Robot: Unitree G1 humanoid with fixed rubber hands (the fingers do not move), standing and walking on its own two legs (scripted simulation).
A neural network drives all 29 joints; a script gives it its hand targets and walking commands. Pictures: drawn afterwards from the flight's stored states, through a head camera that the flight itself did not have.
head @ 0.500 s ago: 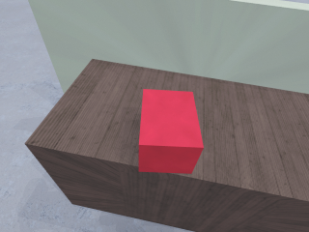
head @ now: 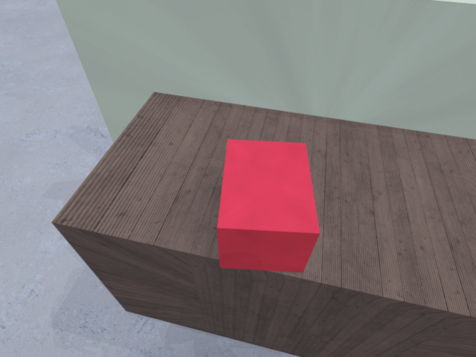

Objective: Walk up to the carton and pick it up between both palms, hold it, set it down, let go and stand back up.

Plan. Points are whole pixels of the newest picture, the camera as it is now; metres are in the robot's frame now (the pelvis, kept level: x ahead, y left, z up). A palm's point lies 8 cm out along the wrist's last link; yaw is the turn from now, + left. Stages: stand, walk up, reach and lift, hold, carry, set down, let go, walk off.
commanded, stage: walk up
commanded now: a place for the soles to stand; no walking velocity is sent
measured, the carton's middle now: (264, 203) +0.43 -0.05 -0.04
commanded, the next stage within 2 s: reach and lift in 0.86 s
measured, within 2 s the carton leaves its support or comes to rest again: neither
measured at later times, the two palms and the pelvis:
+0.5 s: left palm out of the picture +0.05 +0.27 -0.13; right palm out of the picture +0.04 -0.25 -0.13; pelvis +0.01 +0.01 +0.00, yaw +2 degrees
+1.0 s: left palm out of the picture +0.10 +0.28 -0.14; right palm out of the picture +0.14 -0.26 -0.13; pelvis -0.02 -0.01 -0.02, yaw +0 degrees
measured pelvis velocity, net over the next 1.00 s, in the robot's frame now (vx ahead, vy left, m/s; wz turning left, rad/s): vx -0.02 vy -0.01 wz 0.01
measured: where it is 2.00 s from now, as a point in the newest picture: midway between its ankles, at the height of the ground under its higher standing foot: outside the picture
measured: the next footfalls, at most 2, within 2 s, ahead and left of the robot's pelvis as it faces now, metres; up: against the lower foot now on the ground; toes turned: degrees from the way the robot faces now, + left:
none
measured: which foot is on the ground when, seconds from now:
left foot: down 0.00-1.00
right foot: down 0.00-1.00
